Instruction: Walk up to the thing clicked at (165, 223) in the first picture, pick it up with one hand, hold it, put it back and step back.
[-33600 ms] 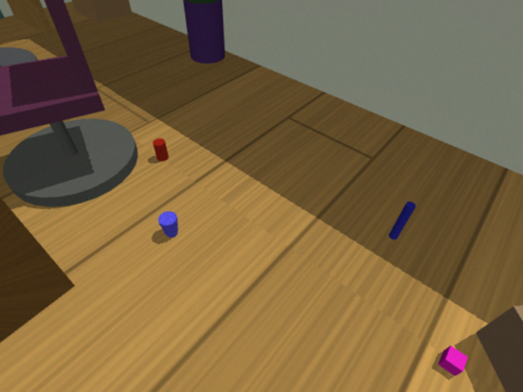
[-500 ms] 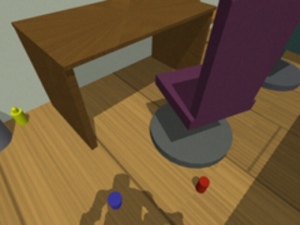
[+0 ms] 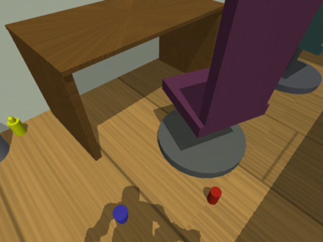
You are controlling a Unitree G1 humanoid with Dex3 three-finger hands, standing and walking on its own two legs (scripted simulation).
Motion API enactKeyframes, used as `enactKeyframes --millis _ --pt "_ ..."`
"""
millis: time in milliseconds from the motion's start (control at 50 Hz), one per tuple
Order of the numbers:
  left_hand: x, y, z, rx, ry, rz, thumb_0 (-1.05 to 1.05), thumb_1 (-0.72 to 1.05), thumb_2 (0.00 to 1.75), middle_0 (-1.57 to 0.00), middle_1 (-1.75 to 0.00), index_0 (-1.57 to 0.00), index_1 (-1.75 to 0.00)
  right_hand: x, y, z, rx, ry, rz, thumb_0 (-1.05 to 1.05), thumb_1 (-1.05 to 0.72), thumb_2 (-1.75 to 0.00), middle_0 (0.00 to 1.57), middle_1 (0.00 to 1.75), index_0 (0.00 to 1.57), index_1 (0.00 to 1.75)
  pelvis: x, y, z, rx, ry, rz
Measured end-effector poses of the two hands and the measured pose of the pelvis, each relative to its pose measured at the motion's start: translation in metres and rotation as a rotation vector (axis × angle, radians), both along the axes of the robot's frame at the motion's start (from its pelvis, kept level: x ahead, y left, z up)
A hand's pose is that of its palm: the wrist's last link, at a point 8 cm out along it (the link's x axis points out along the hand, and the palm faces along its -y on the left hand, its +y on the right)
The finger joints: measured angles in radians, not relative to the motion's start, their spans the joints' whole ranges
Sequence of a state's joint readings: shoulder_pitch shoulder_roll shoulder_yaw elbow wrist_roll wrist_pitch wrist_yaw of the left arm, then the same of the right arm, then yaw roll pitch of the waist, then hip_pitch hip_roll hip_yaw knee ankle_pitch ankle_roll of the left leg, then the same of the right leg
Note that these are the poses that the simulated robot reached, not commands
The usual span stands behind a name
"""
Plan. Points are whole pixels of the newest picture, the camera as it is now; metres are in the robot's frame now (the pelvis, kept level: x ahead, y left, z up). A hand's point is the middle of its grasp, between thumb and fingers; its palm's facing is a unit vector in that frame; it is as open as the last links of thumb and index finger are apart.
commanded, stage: stand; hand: left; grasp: from above
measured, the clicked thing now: (121, 215) +0.42 +0.23 -0.72
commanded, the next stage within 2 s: step back in 1.30 s
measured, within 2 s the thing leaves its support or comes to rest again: neither
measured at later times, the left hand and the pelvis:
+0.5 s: hand out of the picture +0.08 +0.24 -0.16, palm faces +0.00 -0.95 -0.33, open 7.4 cm; pelvis +0.01 -0.01 +0.00, yaw -1 degrees
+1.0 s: hand out of the picture +0.09 +0.24 -0.15, palm faces -0.01 -0.94 -0.34, open 7.4 cm; pelvis +0.01 -0.01 +0.00, yaw -1 degrees
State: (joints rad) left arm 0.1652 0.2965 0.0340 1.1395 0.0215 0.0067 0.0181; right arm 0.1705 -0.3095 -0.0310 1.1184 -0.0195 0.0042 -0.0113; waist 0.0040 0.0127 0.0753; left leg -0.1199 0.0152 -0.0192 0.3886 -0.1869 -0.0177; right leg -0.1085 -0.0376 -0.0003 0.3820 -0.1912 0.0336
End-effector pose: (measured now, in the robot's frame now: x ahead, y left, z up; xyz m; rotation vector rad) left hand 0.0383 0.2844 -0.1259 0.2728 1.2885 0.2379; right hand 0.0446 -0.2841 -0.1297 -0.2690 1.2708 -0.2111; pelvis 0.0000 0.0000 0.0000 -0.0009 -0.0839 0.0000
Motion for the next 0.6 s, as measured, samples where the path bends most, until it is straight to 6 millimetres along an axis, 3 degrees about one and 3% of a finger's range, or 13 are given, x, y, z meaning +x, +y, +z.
enactKeyframes --millis 340,600 --pt "0.029 -0.005 0.004 -0.003 -0.041 -0.026 0.00 0.90 0.90 -0.20 -0.30 -0.20 -0.30 0.015 -0.004 0.002 0.004 -0.024 0.009 0.01 -0.90 -0.90 0.20 0.30 0.20 0.30 0.006 -0.005 0.002 0.002 0.007 -0.008" --pt "0.038 -0.003 0.006 0.001 -0.046 -0.041 0.00 0.90 0.90 -0.20 -0.30 -0.20 -0.30 0.019 -0.010 0.005 -0.006 -0.016 0.007 0.01 -0.90 -0.90 0.20 0.30 0.20 0.30 0.009 -0.006 0.002 0.002 0.018 -0.010"
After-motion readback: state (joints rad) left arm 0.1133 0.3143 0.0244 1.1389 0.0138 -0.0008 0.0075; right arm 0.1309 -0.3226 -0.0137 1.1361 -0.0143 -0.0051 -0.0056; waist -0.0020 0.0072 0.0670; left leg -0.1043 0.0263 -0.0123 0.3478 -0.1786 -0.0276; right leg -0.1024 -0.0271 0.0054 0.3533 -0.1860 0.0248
